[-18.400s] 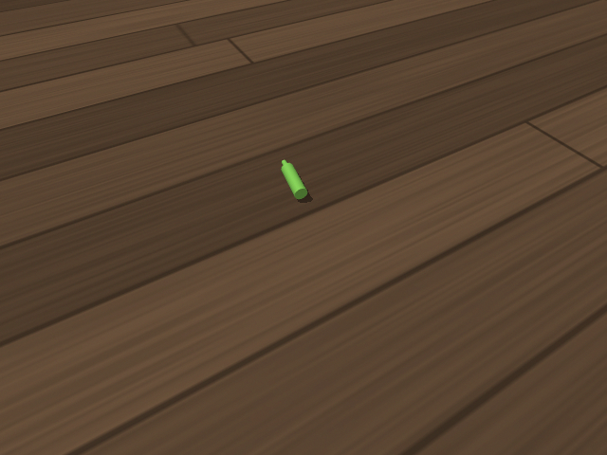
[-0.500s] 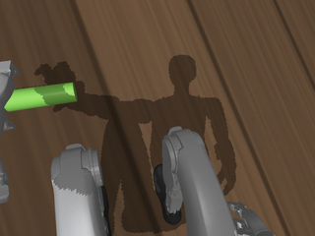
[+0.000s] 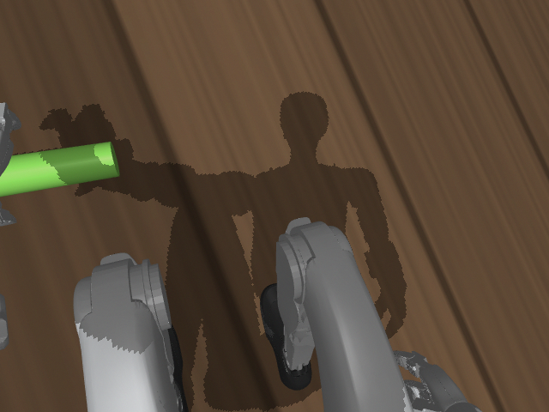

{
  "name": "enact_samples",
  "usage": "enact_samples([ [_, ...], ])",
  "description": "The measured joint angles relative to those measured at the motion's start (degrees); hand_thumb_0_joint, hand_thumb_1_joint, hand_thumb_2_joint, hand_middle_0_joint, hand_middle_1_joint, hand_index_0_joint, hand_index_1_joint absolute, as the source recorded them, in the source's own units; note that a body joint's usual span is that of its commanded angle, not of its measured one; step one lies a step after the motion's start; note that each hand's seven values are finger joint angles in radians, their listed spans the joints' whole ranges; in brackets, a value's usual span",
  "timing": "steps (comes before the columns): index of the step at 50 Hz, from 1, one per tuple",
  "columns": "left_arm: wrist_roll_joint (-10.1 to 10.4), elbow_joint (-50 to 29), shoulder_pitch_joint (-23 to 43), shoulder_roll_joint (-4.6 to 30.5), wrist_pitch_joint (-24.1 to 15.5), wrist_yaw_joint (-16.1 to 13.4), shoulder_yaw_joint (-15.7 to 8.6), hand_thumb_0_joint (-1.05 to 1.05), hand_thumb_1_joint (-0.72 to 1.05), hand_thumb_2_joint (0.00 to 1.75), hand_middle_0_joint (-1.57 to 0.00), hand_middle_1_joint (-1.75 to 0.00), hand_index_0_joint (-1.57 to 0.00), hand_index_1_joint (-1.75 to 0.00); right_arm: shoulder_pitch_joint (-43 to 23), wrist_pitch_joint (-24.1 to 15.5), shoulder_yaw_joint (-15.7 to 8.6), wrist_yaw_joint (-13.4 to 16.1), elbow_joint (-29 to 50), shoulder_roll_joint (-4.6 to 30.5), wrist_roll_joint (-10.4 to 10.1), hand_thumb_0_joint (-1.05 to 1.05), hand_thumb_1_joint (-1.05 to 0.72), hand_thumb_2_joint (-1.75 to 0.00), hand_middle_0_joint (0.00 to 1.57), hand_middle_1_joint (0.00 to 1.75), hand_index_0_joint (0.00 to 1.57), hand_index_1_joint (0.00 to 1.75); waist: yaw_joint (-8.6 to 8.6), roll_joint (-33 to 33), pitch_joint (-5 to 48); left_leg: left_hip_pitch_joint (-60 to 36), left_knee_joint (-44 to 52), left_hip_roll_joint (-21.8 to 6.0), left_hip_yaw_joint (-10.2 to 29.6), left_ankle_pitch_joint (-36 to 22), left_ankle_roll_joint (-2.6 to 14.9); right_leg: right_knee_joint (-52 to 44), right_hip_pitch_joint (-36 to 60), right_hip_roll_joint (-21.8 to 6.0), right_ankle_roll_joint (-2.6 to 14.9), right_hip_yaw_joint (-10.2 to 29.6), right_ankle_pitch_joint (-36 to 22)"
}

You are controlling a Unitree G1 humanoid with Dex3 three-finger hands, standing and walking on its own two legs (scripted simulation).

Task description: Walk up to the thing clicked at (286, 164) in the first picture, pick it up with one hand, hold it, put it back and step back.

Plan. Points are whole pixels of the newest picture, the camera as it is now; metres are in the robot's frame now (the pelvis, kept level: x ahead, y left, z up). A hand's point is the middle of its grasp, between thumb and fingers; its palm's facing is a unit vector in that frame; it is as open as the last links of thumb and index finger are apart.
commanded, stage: rise first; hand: left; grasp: from above
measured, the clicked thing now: (38, 171) +0.49 +0.31 -0.30
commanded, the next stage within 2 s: approach in 1.26 s
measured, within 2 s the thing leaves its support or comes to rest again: neither
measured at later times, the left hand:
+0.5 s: hand out of the picture +0.45 +0.32 -0.18, palm faces -0.44 -0.07 -0.89, open 14.3 cm
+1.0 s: hand out of the picture +0.45 +0.32 -0.18, palm faces -0.45 -0.07 -0.89, open 14.2 cm
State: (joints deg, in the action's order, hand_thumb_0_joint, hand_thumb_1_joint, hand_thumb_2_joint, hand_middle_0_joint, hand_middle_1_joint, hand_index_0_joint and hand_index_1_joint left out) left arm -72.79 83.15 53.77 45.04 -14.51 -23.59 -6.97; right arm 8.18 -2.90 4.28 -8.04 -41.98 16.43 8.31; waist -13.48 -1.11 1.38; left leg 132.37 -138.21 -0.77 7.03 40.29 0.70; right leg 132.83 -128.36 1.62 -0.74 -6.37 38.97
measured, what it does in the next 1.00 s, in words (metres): stands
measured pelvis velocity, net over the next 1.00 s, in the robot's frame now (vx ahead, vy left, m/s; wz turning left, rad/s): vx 0.00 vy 0.00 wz -0.01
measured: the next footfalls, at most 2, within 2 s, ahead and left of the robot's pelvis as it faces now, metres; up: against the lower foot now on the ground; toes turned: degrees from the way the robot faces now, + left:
none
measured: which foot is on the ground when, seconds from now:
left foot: down 0.00-1.00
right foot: down 0.00-1.00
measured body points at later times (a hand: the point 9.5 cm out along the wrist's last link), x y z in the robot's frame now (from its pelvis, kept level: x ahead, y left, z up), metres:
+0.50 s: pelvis +0.00 +0.00 -0.01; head +0.25 +0.08 +0.36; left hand +0.47 +0.32 -0.13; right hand +0.05 -0.27 -0.10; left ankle +0.07 +0.12 -0.30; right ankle +0.10 -0.12 -0.30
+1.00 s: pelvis +0.00 +0.00 -0.01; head +0.24 +0.08 +0.37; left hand +0.47 +0.32 -0.13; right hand +0.05 -0.27 -0.10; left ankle +0.07 +0.12 -0.30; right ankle +0.10 -0.12 -0.30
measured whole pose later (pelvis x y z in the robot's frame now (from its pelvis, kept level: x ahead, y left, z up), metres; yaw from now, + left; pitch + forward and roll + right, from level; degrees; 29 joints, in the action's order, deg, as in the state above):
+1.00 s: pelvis +0.00 +0.00 -0.01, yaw -1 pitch +33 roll -9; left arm -73.1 84.5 54.8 47.2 -14.4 -23.1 -6.5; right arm 9.0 -3.9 6.0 -8.7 -41.6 16.6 8.6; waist -15.0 -1.3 0.8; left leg 133.3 -139.2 -0.5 7.8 39.4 0.7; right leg 133.3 -128.8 1.6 -0.9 -7.0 38.1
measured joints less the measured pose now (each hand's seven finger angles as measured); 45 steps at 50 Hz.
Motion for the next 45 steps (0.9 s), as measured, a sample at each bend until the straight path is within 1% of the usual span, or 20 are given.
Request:
enact_samples([
  [9, -0.55, 0.89, 0.28, 0.58, 0.18, -0.66, -0.01, 0.00, -0.57, 1.05, -0.09, -0.99, -0.07, -1.01, 0.18, -0.20, 0.69, -0.13, -0.13, -0.29, 0.13, 0.00, -0.91, -0.90, 0.20, 0.30, 0.21, 0.30, -0.66, -0.20, -0.23, 0.58, -0.57, 0.10, 0.18, -0.15, 0.00, 0.42, -0.41, -0.03, -0.07, -0.16, -0.12],
  [20, -0.37, 1.34, 0.80, 1.76, 0.45, -0.43, -0.40, 0.00, -0.57, 1.05, -0.09, -0.99, -0.07, -1.01, 0.41, -0.77, 1.28, -0.55, 0.13, -0.11, 0.40, 0.00, -0.91, -0.90, 0.20, 0.30, 0.21, 0.30, -1.30, -0.39, -1.13, 1.01, -1.38, 0.14, 0.56, -0.34, 0.07, 0.90, -0.62, 0.04, -0.21, -0.48, -0.41],
  [28, -0.24, 0.76, 0.54, 1.87, 0.52, -0.03, -0.41, 0.00, -0.57, 1.05, -0.09, -0.99, -0.07, -1.01, 0.78, -0.58, 1.50, -0.72, 0.19, -0.02, 0.29, 0.00, -0.91, -0.90, 0.20, 0.30, 0.21, 0.30, -1.41, -0.35, -0.90, 0.99, -1.35, 0.20, 0.65, -0.46, 0.09, 0.79, -0.50, 0.02, -0.24, -0.56, -0.51],
  [36, -0.13, 1.29, 0.77, 2.10, 0.40, 0.46, 0.63, 0.00, -0.57, 1.05, -0.09, -0.99, -0.07, -1.01, 0.92, -0.74, 1.67, -0.75, 0.29, 0.12, 0.16, 0.00, -0.91, -0.90, 0.20, 0.30, 0.21, 0.30, -1.49, -0.14, -0.68, 0.80, -0.98, 0.26, 0.66, -0.59, -0.03, 0.50, -0.35, -0.03, -0.14, -0.58, -0.60],
  [40, -0.16, 0.95, 0.62, 1.97, 0.09, 0.42, 0.02, 0.00, -0.56, 1.05, -0.09, -0.99, -0.07, -1.01, 0.90, -0.82, 1.66, -0.78, 0.29, 0.15, 0.18, 0.00, -0.91, -0.90, 0.20, 0.30, 0.21, 0.30, -1.49, -0.17, -0.68, 0.69, -0.96, 0.29, 0.72, -0.65, -0.09, 0.50, -0.27, -0.05, -0.08, -0.62, -0.67],
  [45, -0.34, 1.73, 1.05, 2.23, 0.03, 0.38, 0.10, 0.00, -0.56, 1.05, -0.09, -0.99, -0.07, -1.01, 0.77, -0.78, 1.85, -0.75, 0.34, 0.22, 0.20, 0.00, -0.91, -0.90, 0.20, 0.30, 0.21, 0.30, -1.56, -0.18, -0.59, 0.79, -0.99, 0.29, 0.78, -0.81, -0.09, 0.48, -0.36, -0.02, -0.06, -0.68, -0.85],
])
